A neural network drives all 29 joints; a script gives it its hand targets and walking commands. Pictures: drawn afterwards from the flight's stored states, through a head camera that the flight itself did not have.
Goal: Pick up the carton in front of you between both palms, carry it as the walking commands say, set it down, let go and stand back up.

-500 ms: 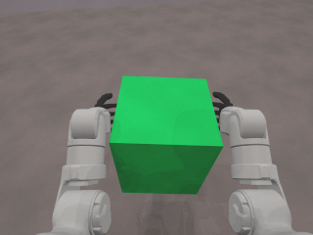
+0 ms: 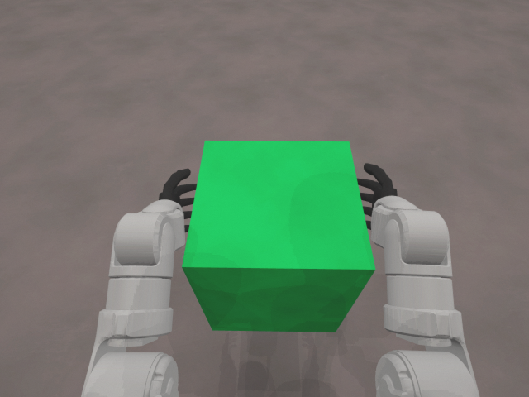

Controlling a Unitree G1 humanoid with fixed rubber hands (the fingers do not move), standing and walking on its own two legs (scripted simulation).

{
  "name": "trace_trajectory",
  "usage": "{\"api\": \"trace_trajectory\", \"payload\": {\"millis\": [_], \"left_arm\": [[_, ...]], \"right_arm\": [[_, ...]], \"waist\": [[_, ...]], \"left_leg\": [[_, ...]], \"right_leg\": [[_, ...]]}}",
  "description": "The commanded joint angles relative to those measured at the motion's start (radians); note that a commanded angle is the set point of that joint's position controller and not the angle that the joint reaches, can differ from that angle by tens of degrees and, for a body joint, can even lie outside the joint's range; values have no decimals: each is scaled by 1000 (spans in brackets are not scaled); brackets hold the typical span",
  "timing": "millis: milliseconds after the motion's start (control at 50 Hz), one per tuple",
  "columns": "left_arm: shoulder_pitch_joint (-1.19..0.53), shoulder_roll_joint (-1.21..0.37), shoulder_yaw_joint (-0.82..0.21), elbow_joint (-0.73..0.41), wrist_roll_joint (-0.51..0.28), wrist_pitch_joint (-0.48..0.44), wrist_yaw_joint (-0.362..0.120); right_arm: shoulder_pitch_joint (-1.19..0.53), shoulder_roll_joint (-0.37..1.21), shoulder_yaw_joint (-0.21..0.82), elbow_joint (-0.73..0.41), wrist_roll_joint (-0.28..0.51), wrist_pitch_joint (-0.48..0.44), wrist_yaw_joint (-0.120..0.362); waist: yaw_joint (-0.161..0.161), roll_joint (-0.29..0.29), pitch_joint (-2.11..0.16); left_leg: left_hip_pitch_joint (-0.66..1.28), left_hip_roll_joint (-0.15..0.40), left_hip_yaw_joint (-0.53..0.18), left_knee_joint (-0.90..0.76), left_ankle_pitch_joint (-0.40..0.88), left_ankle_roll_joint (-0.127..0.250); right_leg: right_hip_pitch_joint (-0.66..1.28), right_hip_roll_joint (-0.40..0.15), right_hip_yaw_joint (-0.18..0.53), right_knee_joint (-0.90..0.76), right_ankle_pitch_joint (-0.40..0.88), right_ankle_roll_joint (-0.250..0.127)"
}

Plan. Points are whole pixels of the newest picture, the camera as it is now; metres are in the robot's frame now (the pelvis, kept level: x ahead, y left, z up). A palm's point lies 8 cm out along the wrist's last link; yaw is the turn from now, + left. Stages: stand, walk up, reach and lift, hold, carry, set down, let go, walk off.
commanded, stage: carry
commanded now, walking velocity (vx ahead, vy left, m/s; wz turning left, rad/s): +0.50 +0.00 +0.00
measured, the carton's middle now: (275, 243) +0.35 +0.02 +0.05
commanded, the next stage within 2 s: none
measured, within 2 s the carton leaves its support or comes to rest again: neither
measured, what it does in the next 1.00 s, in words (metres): walks ahead: right foot, then left foot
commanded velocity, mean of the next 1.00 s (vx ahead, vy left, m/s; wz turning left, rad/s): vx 0.37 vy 0.00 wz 0.00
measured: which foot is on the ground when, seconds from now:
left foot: down 0.00-0.48, up 0.50-0.86, down 0.88-1.00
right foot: up 0.00-0.46, down 0.48-0.90, up 0.92-1.00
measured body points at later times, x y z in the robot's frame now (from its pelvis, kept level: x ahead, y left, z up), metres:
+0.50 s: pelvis +0.26 -0.02 +0.02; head +0.26 -0.02 +0.47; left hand +0.59 +0.14 +0.12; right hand +0.61 -0.16 +0.13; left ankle +0.12 +0.07 -0.70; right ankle +0.36 -0.12 -0.72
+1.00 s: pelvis +0.51 +0.01 +0.02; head +0.49 +0.02 +0.47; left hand +0.78 +0.16 +0.10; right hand +0.79 -0.14 +0.11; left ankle +0.54 +0.11 -0.71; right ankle +0.44 -0.11 -0.69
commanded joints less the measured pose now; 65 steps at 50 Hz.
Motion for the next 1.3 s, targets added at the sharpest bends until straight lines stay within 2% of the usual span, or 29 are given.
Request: {"api": "trace_trajectory", "payload": {"millis": [0,40,140,160,240,340,400,420,440,460,480,500,520,560,700,800,820,840,860,900,920,980,1020,1060,1120,1140,1180,1220,1280], "left_arm": [[-794,-1097,-636,-95,-421,23,-272],[-769,-1082,-598,-41,-396,28,-260],[-687,-1108,-528,2,-328,23,-235],[-747,-1117,-538,-63,-341,23,-226],[-768,-1084,-540,-140,-326,39,-196],[-648,-1089,-562,-145,-291,75,-229],[-552,-1187,-614,-160,-355,92,-266],[-566,-1194,-618,-137,-366,91,-274],[-492,-1204,-621,-126,-368,91,-284],[-468,-1196,-637,-186,-367,86,-286],[-437,-1182,-604,-176,-329,77,-297],[-428,-1155,-631,-205,-306,73,-295],[-382,-1209,-651,-211,-326,71,-301],[-374,-1226,-695,-350,-381,46,-307],[-19,-1124,-771,-511,-329,54,-319],[-8,-1024,-763,-500,-293,62,-323],[-29,-1050,-787,-508,-318,72,-318],[-7,-1033,-768,-481,-314,82,-322],[-49,-1020,-795,-515,-316,91,-318],[-72,-1003,-778,-517,-335,108,-310],[-78,-1045,-797,-519,-337,102,-315],[-102,-1065,-779,-504,-338,100,-316],[-99,-1030,-780,-484,-315,90,-308],[-52,-1019,-747,-448,-280,100,-308],[-60,-1022,-720,-418,-271,92,-302],[-45,-1016,-725,-383,-277,92,-299],[-32,-1037,-734,-376,-300,97,-303],[-53,-1039,-716,-399,-269,86,-314],[-58,-1027,-734,-435,-289,78,-319]], "right_arm": [[-522,922,594,34,346,6,224],[-659,984,618,41,418,22,226],[-909,1059,673,-78,533,35,241],[-855,1108,662,-72,559,29,245],[-786,1109,651,-33,550,56,250],[-542,1130,610,57,472,89,271],[-504,1107,620,-102,404,78,259],[-414,1083,592,-22,364,93,260],[-346,1067,628,-60,345,82,258],[-316,1067,623,-76,346,85,269],[-382,1096,693,-146,380,86,272],[-313,1089,698,-106,361,82,281],[-314,1114,690,-148,356,64,277],[-289,1163,742,-304,404,48,277],[97,1053,824,-405,336,39,267],[55,1012,815,-408,367,68,293],[71,971,808,-430,361,68,296],[58,949,801,-408,358,73,294],[56,916,782,-421,360,81,300],[124,931,775,-350,365,82,299],[75,956,791,-391,366,84,295],[24,996,808,-410,380,76,294],[32,980,790,-388,380,83,303],[-14,943,795,-372,378,79,306],[-29,947,805,-366,383,92,308],[-16,935,812,-337,402,94,307],[-6,937,812,-369,396,95,300],[-63,1020,825,-363,402,81,299],[-46,1004,815,-351,403,85,291]], "waist": [[-120,282,-593],[-116,140,-423],[-99,76,-406],[-110,119,-440],[-93,144,-428],[-85,169,-320],[-80,265,-361],[-69,188,-384],[-48,156,-446],[-19,6,-520],[-43,-296,-488],[-25,-230,-458],[-35,-107,-434],[-45,-82,-365],[-46,-148,-380],[-57,-100,-271],[-53,-30,-280],[-64,57,-327],[-78,261,-341],[-89,249,-333],[-80,220,-358],[-65,203,-361],[-69,100,-359],[-58,106,-328],[-59,-95,-265],[-61,-56,-312],[-65,-4,-332],[-54,-65,-341],[-59,-27,-326]], "left_leg": [[912,398,-751,-141,54,203],[681,332,-590,-201,-29,165],[539,280,-378,-259,209,81],[603,270,-377,-254,164,41],[689,267,-285,-275,269,101],[677,211,-147,-280,421,30],[696,213,-87,-166,537,-3],[664,181,-28,-49,610,-28],[451,167,-28,104,481,-91],[216,123,-5,327,164,-113],[-63,19,-1,496,-411,-120],[-180,13,-90,534,-494,-108],[-160,100,-155,575,-449,-89],[-93,120,-131,423,-358,-87],[65,87,-7,14,-110,-95],[255,47,95,-133,-9,-116],[372,70,74,-162,73,-108],[530,198,-75,-163,295,-66],[689,374,-286,-172,540,-9],[708,460,-399,-160,740,131],[646,405,-313,-187,646,102],[525,285,-97,-197,312,-13],[434,225,-32,-126,290,-87],[371,232,-6,-101,241,-129],[324,189,-7,-39,267,-140],[342,179,1,3,280,-136],[339,176,4,-24,326,-142],[329,148,23,-73,224,-156],[421,160,-4,-52,461,-141]], "right_leg": [[-578,-1,114,604,-10,31],[-607,-56,114,580,46,35],[-492,-88,47,387,202,71],[-514,-85,69,333,243,82],[-527,-103,28,91,310,105],[-427,-57,-78,-169,489,78],[-263,-45,-129,-343,487,87],[-103,-21,-154,-437,538,67],[193,-109,-61,-407,543,25],[443,-286,162,-316,627,-32],[548,-447,449,-333,906,-134],[548,-455,478,-387,825,-195],[430,-465,420,-412,624,-143],[256,-403,309,-509,407,-100],[254,-290,1,-472,608,-43],[105,-249,-68,-300,620,20],[45,-207,-101,-199,623,50],[-75,-144,-139,-60,493,113],[-288,-100,-127,120,173,143],[-409,-90,-9,182,-118,120],[-357,-115,46,125,-98,102],[-150,-76,-81,-259,203,114],[44,-130,-64,-331,500,117],[47,-198,-35,-340,635,113],[93,-267,13,-262,1085,91],[127,-249,20,-232,1156,83],[113,-240,2,-217,1148,87],[148,-229,-16,-213,1174,79],[65,-209,-21,-184,1097,92]]}}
